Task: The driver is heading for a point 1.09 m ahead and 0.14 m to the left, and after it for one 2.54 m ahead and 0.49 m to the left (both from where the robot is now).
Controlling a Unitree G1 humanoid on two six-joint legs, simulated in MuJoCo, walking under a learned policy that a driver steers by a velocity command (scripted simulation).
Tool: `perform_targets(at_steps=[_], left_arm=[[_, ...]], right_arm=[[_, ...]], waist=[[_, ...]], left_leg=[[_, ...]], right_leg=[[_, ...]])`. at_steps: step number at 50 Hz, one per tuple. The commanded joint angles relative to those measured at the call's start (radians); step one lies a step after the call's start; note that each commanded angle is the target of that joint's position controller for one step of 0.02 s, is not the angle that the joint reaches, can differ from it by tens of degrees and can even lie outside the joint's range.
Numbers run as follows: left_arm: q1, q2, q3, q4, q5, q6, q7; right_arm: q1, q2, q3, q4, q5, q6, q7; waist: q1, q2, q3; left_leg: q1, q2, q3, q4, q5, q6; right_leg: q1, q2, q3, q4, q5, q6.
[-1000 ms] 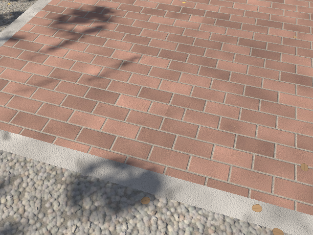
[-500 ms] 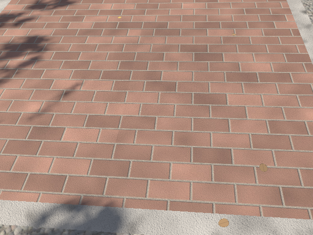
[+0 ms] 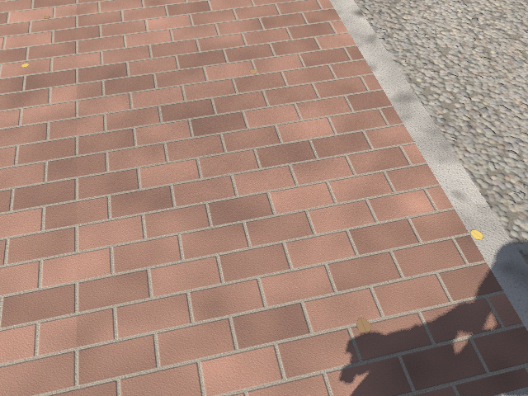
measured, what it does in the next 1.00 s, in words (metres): walks ahead, turning left: right foot, then left foot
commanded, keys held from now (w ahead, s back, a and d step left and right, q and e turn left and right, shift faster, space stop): w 0.08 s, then no key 0.16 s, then q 0.76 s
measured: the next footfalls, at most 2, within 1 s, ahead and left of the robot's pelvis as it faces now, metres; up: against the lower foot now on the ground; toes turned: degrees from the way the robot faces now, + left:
right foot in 0.32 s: +0.31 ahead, -0.16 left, +0.00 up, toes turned -5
left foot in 0.76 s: +0.23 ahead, +0.08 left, +0.00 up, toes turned +13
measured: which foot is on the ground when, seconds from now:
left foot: down 0.00-0.32, up 0.34-0.74, down 0.76-1.00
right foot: up 0.00-0.30, down 0.32-0.76, up 0.78-1.00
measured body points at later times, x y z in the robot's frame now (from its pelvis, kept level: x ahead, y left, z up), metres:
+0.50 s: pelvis +0.19 -0.05 +0.00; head +0.23 -0.07 +0.44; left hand +0.36 +0.19 -0.10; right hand +0.26 -0.33 -0.15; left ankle +0.15 +0.10 -0.67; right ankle +0.27 -0.15 -0.74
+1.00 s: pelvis +0.20 -0.01 +0.01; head +0.23 +0.04 +0.46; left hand +0.27 +0.31 -0.11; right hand +0.40 -0.25 -0.08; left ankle +0.19 +0.07 -0.74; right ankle +0.27 -0.16 -0.66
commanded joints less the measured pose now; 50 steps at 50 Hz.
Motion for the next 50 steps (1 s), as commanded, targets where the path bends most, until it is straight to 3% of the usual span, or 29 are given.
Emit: perform_targets(at_steps=[1,5,7,10,13,14,15,16,17,18,19,20,21,23,25,27,30,33,36,37,38,39,40,41,42,43,45,50], left_arm=[[0.032,0.022,0.009,-0.078,-0.001,0.001,-0.005],[-0.064,0.014,-0.003,-0.126,0.018,0.002,-0.005],[-0.115,0.006,-0.013,-0.142,0.028,-0.012,-0.016],[-0.21,0.005,-0.019,-0.166,0.024,-0.024,-0.034],[-0.234,0.044,-0.006,-0.193,0.03,-0.023,-0.041],[-0.185,0.06,0.003,-0.179,0.038,-0.026,-0.038],[-0.104,0.101,0.022,-0.148,0.048,-0.027,-0.03],[-0.003,0.183,0.042,-0.134,0.066,-0.028,-0.017],[0.028,0.198,0.033,-0.142,0.092,-0.017,-0.007],[0.047,0.141,0.021,-0.14,0.069,-0.005,-0.016],[-0.003,0.132,0.021,-0.148,0.047,0.001,-0.019],[-0.066,0.118,0.017,-0.15,0.036,0.0,-0.017],[-0.121,0.096,0.01,-0.152,0.035,-0.001,-0.014],[-0.203,0.095,0.014,-0.147,0.054,0.001,-0.007],[-0.224,0.098,0.019,-0.137,0.061,0.001,0.004],[-0.227,0.105,0.024,-0.124,0.057,0.004,0.018],[-0.233,0.125,0.033,-0.106,0.047,0.016,0.036],[-0.229,0.148,0.042,-0.088,0.034,0.031,0.038],[-0.249,0.159,0.047,-0.073,0.011,0.047,0.036],[-0.218,0.132,0.043,-0.055,0.006,0.055,0.035],[-0.179,0.085,0.034,-0.047,0.02,0.062,0.029],[-0.224,0.063,0.026,-0.104,0.047,0.059,0.03],[-0.318,0.095,0.036,-0.127,0.05,0.055,0.033],[-0.303,0.115,0.046,-0.122,0.031,0.058,0.034],[-0.265,0.122,0.053,-0.095,0.032,0.062,0.04],[-0.249,0.134,0.059,-0.078,0.044,0.066,0.049],[-0.233,0.118,0.059,-0.077,0.047,0.061,0.047],[-0.278,0.077,0.041,-0.099,0.032,0.048,0.043]], right_arm=[[0.046,-0.081,-0.021,-0.014,-0.001,-0.015,0.007],[0.074,-0.131,-0.035,0.025,0.006,-0.02,0.013],[0.057,-0.142,-0.033,0.029,0.011,-0.008,0.007],[0.115,-0.165,-0.029,0.052,0.02,0.011,0.002],[0.13,-0.183,-0.028,0.074,0.038,0.031,-0.001],[0.116,-0.181,-0.026,0.077,0.045,0.037,-0.003],[0.133,-0.161,-0.018,0.081,0.042,0.039,-0.003],[0.154,-0.116,0.001,0.065,0.016,0.033,-0.003],[0.298,-0.005,0.041,0.079,0.001,0.031,0.003],[0.348,-0.063,0.027,0.112,0.026,0.042,0.005],[0.262,-0.135,0.004,0.085,0.047,0.056,0.003],[0.194,-0.132,-0.002,0.068,0.044,0.072,-0.009],[0.166,-0.127,-0.009,0.064,0.033,0.093,-0.022],[0.19,-0.096,-0.013,0.06,0.026,0.135,-0.038],[0.192,-0.077,-0.018,0.043,0.022,0.156,-0.047],[0.152,-0.069,-0.02,0.011,0.018,0.167,-0.048],[0.094,-0.071,-0.022,-0.032,0.016,0.175,-0.036],[0.068,-0.086,-0.03,-0.064,0.016,0.179,-0.018],[0.12,-0.087,-0.041,-0.062,0.013,0.179,-0.001],[0.158,-0.109,-0.052,-0.05,0.007,0.179,-0.002],[0.178,-0.187,-0.074,-0.058,0.004,0.177,-0.014],[0.156,-0.298,-0.089,-0.102,-0.006,0.172,-0.025],[0.171,-0.272,-0.083,-0.109,-0.038,0.145,-0.018],[0.115,-0.25,-0.076,-0.12,-0.035,0.121,-0.015],[0.046,-0.223,-0.073,-0.136,-0.008,0.11,-0.018],[0.004,-0.184,-0.06,-0.149,0.015,0.109,-0.022],[0.013,-0.16,-0.048,-0.159,0.015,0.113,-0.032],[0.083,-0.186,-0.06,-0.165,0.021,0.124,-0.052]], waist=[[-0.001,0.101,-0.044],[0.002,0.067,0.001],[-0.001,0.073,0.002],[-0.046,0.101,-0.031],[-0.029,0.13,-0.056],[0.007,0.124,-0.078],[0.037,0.102,-0.118],[0.063,0.016,-0.222],[0.022,-0.208,-0.362],[0.039,-0.189,-0.455],[0.045,-0.133,-0.353],[0.027,-0.074,-0.275],[0.005,-0.051,-0.214],[-0.047,-0.085,-0.156],[-0.055,-0.097,-0.14],[-0.044,-0.094,-0.13],[-0.027,-0.098,-0.13],[-0.018,-0.1,-0.13],[-0.056,-0.079,-0.13],[-0.061,-0.035,-0.117],[-0.042,0.166,-0.072],[-0.025,0.384,-0.015],[-0.079,0.276,-0.064],[-0.036,0.225,-0.059],[-0.002,0.169,-0.061],[0.008,0.153,-0.074],[0.017,0.146,-0.114],[-0.02,0.158,-0.126]], left_leg=[[0.154,0.277,-0.268,-0.26,0.033,0.179],[0.154,0.287,-0.169,-0.295,0.214,0.214],[0.135,0.244,-0.066,-0.261,0.419,0.185],[0.157,0.224,-0.018,-0.201,0.494,0.148],[0.235,0.253,-0.052,-0.095,0.474,0.108],[0.236,0.237,-0.058,-0.03,0.463,0.086],[0.213,0.19,-0.053,0.08,0.461,0.059],[0.087,0.125,-0.013,0.275,0.224,0.006],[-0.18,0.024,-0.024,0.592,-0.441,-0.059],[-0.196,0.037,-0.165,0.735,-0.588,-0.068],[-0.27,0.055,-0.158,0.804,-0.569,-0.073],[-0.313,0.086,-0.141,0.803,-0.513,-0.078],[-0.297,0.109,-0.137,0.773,-0.449,-0.089],[-0.169,0.105,-0.097,0.73,-0.348,-0.111],[-0.135,0.1,-0.073,0.695,-0.311,-0.113],[-0.141,0.113,-0.07,0.626,-0.262,-0.098],[-0.112,0.119,-0.05,0.515,-0.224,-0.076],[-0.072,0.109,-0.022,0.419,-0.235,-0.048],[0.051,0.068,0.032,0.199,-0.14,0.007],[0.113,0.047,0.013,0.104,-0.089,0.04],[0.178,0.186,-0.219,-0.047,0.087,0.108],[0.214,0.409,-0.566,-0.102,0.3,0.278],[0.148,0.419,-0.588,-0.137,0.233,0.336],[0.142,0.365,-0.498,-0.136,0.182,0.283],[0.143,0.31,-0.426,-0.118,0.148,0.217],[0.146,0.285,-0.387,-0.106,0.164,0.18],[0.147,0.254,-0.352,-0.087,0.268,0.177],[0.26,0.235,-0.384,-0.06,0.251,0.178]], right_leg=[[-0.17,-0.112,0.033,-0.018,0.056,0.0],[-0.237,-0.118,0.031,-0.22,0.166,0.012],[-0.17,-0.104,-0.026,-0.386,0.281,0.018],[-0.063,-0.054,-0.088,-0.547,0.399,0.025],[-0.003,-0.027,-0.079,-0.66,0.349,-0.009],[0.082,-0.007,-0.089,-0.737,0.391,-0.026],[0.215,0.008,-0.1,-0.795,0.486,-0.048],[0.44,-0.141,0.019,-0.731,0.916,-0.096],[0.717,-0.422,0.3,-0.697,1.233,-0.278],[0.687,-0.448,0.35,-0.72,1.143,-0.319],[0.602,-0.394,0.266,-0.756,0.997,-0.288],[0.515,-0.354,0.207,-0.792,0.837,-0.244],[0.401,-0.328,0.157,-0.842,0.705,-0.22],[0.196,-0.286,0.051,-0.927,0.557,-0.203],[0.134,-0.285,-0.007,-0.963,0.463,-0.214],[0.135,-0.297,-0.034,-0.987,0.351,-0.214],[0.155,-0.314,-0.065,-0.997,0.265,-0.208],[0.192,-0.339,-0.082,-0.976,0.235,-0.19],[0.191,-0.317,-0.135,-0.882,0.189,-0.125],[0.15,-0.274,-0.176,-0.792,0.131,-0.067],[0.006,-0.168,-0.279,-0.545,0.0,0.03],[-0.278,-0.006,-0.262,-0.297,-0.298,0.113],[-0.278,0.002,-0.083,-0.125,-0.311,0.096],[-0.286,-0.012,-0.039,-0.08,-0.207,0.077],[-0.284,-0.026,-0.023,-0.084,-0.11,0.07],[-0.276,-0.029,-0.019,-0.087,-0.053,0.073],[-0.224,-0.008,-0.022,-0.058,0.018,0.084],[-0.23,0.011,-0.001,-0.285,0.064,0.11]])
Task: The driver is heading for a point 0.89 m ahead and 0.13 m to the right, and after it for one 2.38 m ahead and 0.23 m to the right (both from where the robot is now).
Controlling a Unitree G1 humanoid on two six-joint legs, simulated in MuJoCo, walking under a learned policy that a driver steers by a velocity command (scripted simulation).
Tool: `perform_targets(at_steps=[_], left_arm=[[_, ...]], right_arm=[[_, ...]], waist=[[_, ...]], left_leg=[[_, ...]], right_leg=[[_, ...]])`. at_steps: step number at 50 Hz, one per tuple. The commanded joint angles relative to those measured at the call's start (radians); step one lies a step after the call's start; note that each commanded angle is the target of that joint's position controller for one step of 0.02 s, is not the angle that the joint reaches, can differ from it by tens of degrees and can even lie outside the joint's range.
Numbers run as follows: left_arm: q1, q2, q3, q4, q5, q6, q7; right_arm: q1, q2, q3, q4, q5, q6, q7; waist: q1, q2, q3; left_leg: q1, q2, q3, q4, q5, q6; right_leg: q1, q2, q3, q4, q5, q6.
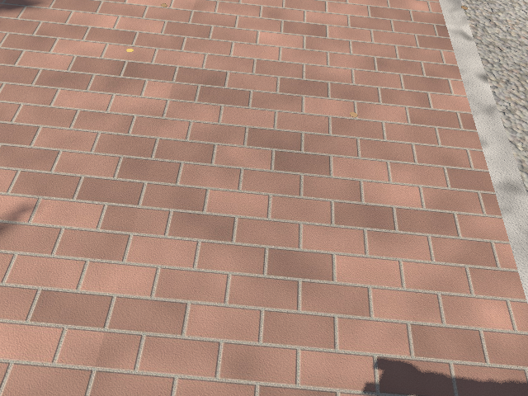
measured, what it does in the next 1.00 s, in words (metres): walks ahead: right foot, then right foot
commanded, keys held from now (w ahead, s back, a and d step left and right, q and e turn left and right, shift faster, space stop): no key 0.36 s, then w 0.04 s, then w+e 0.60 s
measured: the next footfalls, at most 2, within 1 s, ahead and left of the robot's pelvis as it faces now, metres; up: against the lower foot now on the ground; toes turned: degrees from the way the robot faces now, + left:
right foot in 0.24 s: +0.07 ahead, -0.15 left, +0.00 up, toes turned +7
right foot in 0.96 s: +0.35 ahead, -0.21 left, +0.00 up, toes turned -12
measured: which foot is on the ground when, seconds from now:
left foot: down 0.00-0.98, up 1.00-1.00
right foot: up 0.00-0.22, down 0.24-0.56, up 0.58-0.94, down 0.96-1.00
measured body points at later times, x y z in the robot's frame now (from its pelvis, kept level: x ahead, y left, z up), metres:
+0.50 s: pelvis +0.03 -0.03 -0.01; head +0.03 -0.03 +0.44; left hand +0.13 +0.23 -0.13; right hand +0.18 -0.29 -0.12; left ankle +0.00 +0.08 -0.74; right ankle +0.03 -0.15 -0.75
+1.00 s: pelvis +0.22 -0.10 -0.04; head +0.26 -0.11 +0.41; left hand +0.50 +0.10 -0.11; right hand +0.17 -0.38 -0.16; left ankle +0.02 +0.09 -0.70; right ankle +0.31 -0.20 -0.75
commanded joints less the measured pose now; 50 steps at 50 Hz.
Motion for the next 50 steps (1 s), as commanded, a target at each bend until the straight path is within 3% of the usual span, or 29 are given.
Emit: perform_targets(at_steps=[1,7,9,11,12,13,14,15,16,18,20,21,23,26,27,28,29,30,31,33,36,40,43,45,46,47,48,49,50], left_arm=[[-0.051,0.048,0.003,-0.073,-0.005,-0.019,-0.004],[-0.033,0.06,-0.002,-0.065,-0.016,-0.028,-0.029],[-0.022,0.059,-0.005,-0.065,-0.017,-0.036,-0.036],[0.026,0.044,-0.011,-0.049,-0.013,-0.046,-0.047],[0.045,0.067,-0.007,-0.045,-0.001,-0.05,-0.049],[0.072,0.126,0.001,-0.052,0.02,-0.05,-0.045],[0.028,0.158,0.004,-0.046,0.023,-0.044,-0.043],[0.004,0.088,-0.013,-0.055,0.018,-0.045,-0.044],[-0.015,0.069,-0.02,-0.059,0.015,-0.047,-0.045],[-0.028,0.088,-0.021,-0.056,0.004,-0.051,-0.045],[0.007,0.069,-0.032,-0.036,0.005,-0.053,-0.048],[0.043,0.079,-0.031,-0.028,0.003,-0.049,-0.051],[0.049,0.121,-0.023,-0.033,-0.012,-0.043,-0.051],[0.021,0.11,-0.028,-0.057,-0.034,-0.047,-0.047],[-0.017,0.086,-0.035,-0.078,-0.038,-0.051,-0.048],[-0.059,0.042,-0.046,-0.103,-0.041,-0.062,-0.048],[-0.075,0.01,-0.053,-0.134,-0.046,-0.079,-0.051],[-0.107,0.064,-0.038,-0.151,-0.052,-0.091,-0.054],[-0.069,0.078,-0.028,-0.138,-0.059,-0.095,-0.057],[-0.026,0.052,-0.031,-0.115,-0.053,-0.088,-0.069],[-0.054,0.02,-0.037,-0.125,-0.041,-0.073,-0.092],[-0.132,-0.021,-0.058,-0.178,-0.033,-0.069,-0.116],[-0.164,0.01,-0.051,-0.211,-0.035,-0.065,-0.128],[-0.142,0.046,-0.034,-0.224,-0.034,-0.062,-0.131],[-0.082,0.073,-0.018,-0.216,-0.032,-0.059,-0.129],[0.062,0.114,0.009,-0.181,-0.034,-0.055,-0.125],[0.233,0.175,0.043,-0.137,-0.036,-0.045,-0.108],[0.324,0.276,0.063,-0.119,-0.037,-0.038,-0.084],[0.317,0.297,0.052,-0.157,-0.029,-0.056,-0.09]], right_arm=[[-0.002,-0.172,-0.046,-0.076,0.003,-0.004,-0.016],[-0.031,-0.164,-0.039,-0.09,-0.011,0.008,0.0],[-0.044,-0.155,-0.032,-0.091,-0.008,0.011,0.003],[-0.074,-0.136,-0.02,-0.091,0.005,0.015,0.001],[-0.053,-0.124,-0.015,-0.088,0.002,0.012,-0.001],[-0.03,-0.086,-0.003,-0.092,-0.019,0.005,-0.001],[0.017,-0.063,0.0,-0.097,-0.021,-0.006,0.007],[-0.012,-0.1,-0.005,-0.096,-0.031,-0.01,0.007],[-0.049,-0.126,-0.016,-0.095,-0.024,-0.009,0.006],[-0.074,-0.098,-0.013,-0.092,-0.026,0.006,0.005],[-0.045,-0.056,0.0,-0.074,-0.026,0.015,0.014],[-0.046,-0.065,-0.004,-0.067,-0.023,0.015,0.017],[-0.019,-0.072,-0.014,-0.063,-0.012,-0.008,0.022],[0.02,-0.055,-0.016,-0.048,-0.004,-0.068,0.025],[0.065,-0.07,-0.023,-0.036,-0.007,-0.085,0.026],[0.146,-0.108,-0.036,-0.015,-0.008,-0.099,0.025],[0.221,-0.18,-0.056,0.005,-0.011,-0.105,0.03],[0.243,-0.18,-0.059,0.008,-0.018,-0.11,0.028],[0.235,-0.144,-0.05,0.006,-0.02,-0.116,0.022],[0.188,-0.113,-0.042,-0.004,-0.01,-0.115,0.019],[0.141,-0.091,-0.035,-0.006,-0.011,-0.107,0.018],[0.157,-0.131,-0.044,0.013,-0.003,-0.103,0.012],[0.176,-0.168,-0.054,0.032,0.01,-0.097,0.014],[0.167,-0.187,-0.059,0.037,0.014,-0.09,0.014],[0.161,-0.2,-0.062,0.036,0.015,-0.084,0.011],[0.15,-0.206,-0.062,0.031,0.016,-0.076,0.006],[0.157,-0.194,-0.054,0.018,0.011,-0.079,-0.001],[0.188,-0.078,-0.018,-0.028,-0.028,-0.089,0.002],[0.206,-0.054,0.005,-0.069,-0.005,-0.128,0.012]], waist=[[-0.007,0.158,-0.117],[-0.026,0.182,-0.104],[-0.022,0.178,-0.104],[0.022,0.158,-0.104],[0.021,0.13,-0.113],[0.003,0.011,-0.148],[-0.067,-0.166,-0.12],[-0.036,-0.184,-0.126],[-0.022,-0.16,-0.104],[-0.018,-0.143,-0.09],[-0.017,-0.121,-0.103],[0.005,-0.109,-0.068],[-0.006,-0.112,0.037],[-0.038,-0.092,0.089],[-0.063,-0.037,0.087],[-0.094,0.08,0.077],[-0.096,0.26,0.059],[-0.113,0.272,0.104],[-0.085,0.17,0.096],[-0.054,0.102,0.056],[-0.052,0.103,0.063],[-0.078,0.108,0.068],[-0.076,0.128,0.082],[-0.039,0.145,0.062],[0.004,0.16,0.014],[0.088,0.15,-0.068],[0.166,0.117,-0.153],[0.136,-0.153,-0.238],[0.101,-0.212,-0.451]], left_leg=[[0.233,0.233,-0.257,-0.09,0.29,0.15],[0.129,0.232,-0.291,-0.062,0.326,0.177],[0.141,0.231,-0.313,-0.034,0.38,0.173],[0.117,0.191,-0.299,0.004,0.364,0.13],[0.074,0.16,-0.289,0.018,0.278,0.087],[-0.004,0.089,-0.222,0.121,0.107,0.028],[-0.096,-0.025,-0.1,0.167,-0.168,-0.024],[-0.07,0.005,-0.064,0.183,-0.245,-0.063],[-0.053,0.019,-0.051,0.186,-0.209,-0.075],[-0.005,0.03,-0.042,0.111,-0.081,-0.083],[0.105,0.018,-0.008,0.064,-0.064,-0.072],[0.111,-0.006,0.021,0.104,-0.16,-0.057],[0.007,-0.021,0.067,0.155,-0.286,-0.023],[0.057,0.019,0.049,0.088,-0.239,0.009],[0.125,0.059,-0.013,0.017,-0.275,0.027],[0.235,0.14,-0.159,-0.077,-0.365,0.063],[0.338,0.305,-0.431,-0.21,-0.426,0.142],[0.364,0.429,-0.578,-0.246,-0.32,0.217],[0.401,0.441,-0.537,-0.219,-0.219,0.22],[0.446,0.39,-0.355,-0.233,-0.1,0.161],[0.357,0.298,-0.101,-0.284,0.122,0.103],[0.269,0.259,0.088,-0.297,0.192,0.079],[0.266,0.29,0.141,-0.286,0.223,0.066],[0.301,0.308,0.184,-0.198,0.503,0.046],[0.31,0.305,0.214,-0.091,0.703,0.031],[0.271,0.283,0.25,0.093,0.828,0.007],[0.11,0.247,0.264,0.332,0.761,-0.028],[-0.249,0.135,0.253,0.732,-0.039,-0.086],[-0.435,-0.003,0.005,0.966,-0.402,-0.099]], right_leg=[[-0.073,-0.01,0.037,-0.135,0.025,0.019],[0.136,-0.009,0.001,-0.299,-0.045,0.013],[0.185,-0.008,-0.007,-0.382,-0.044,-0.002],[0.315,-0.005,-0.025,-0.619,0.137,-0.032],[0.414,-0.044,0.006,-0.675,0.27,-0.053],[0.524,-0.185,0.132,-0.67,0.474,-0.101],[0.52,-0.283,0.231,-0.641,0.629,-0.218],[0.461,-0.33,0.282,-0.673,0.537,-0.291],[0.45,-0.294,0.261,-0.674,0.475,-0.278],[0.43,-0.233,0.2,-0.655,0.418,-0.221],[0.366,-0.167,0.149,-0.676,0.064,-0.165],[0.305,-0.138,0.155,-0.699,-0.143,-0.161],[0.252,-0.161,0.218,-0.744,-0.419,-0.187],[0.175,-0.175,0.294,-0.725,-0.403,-0.222],[0.115,-0.119,0.236,-0.642,-0.332,-0.195],[-0.001,-0.025,0.116,-0.458,-0.237,-0.146],[-0.131,0.047,0.003,-0.226,-0.161,-0.111],[-0.279,0.008,0.056,-0.05,-0.284,-0.115],[-0.335,-0.026,0.113,0.064,-0.254,-0.131],[-0.361,-0.066,0.12,0.096,-0.104,-0.142],[-0.27,-0.083,0.043,0.003,0.058,-0.091],[-0.133,-0.086,-0.046,-0.225,0.227,-0.058],[-0.042,-0.066,-0.096,-0.324,0.218,-0.087],[0.034,-0.024,-0.132,-0.361,0.165,-0.133],[0.13,0.017,-0.162,-0.37,0.139,-0.159],[0.323,0.062,-0.182,-0.411,0.165,-0.193],[0.595,0.073,-0.132,-0.418,0.17,-0.23],[0.9,-0.178,0.302,-0.472,0.089,-0.335],[1.024,-0.365,0.87,-0.711,-0.192,-0.492]])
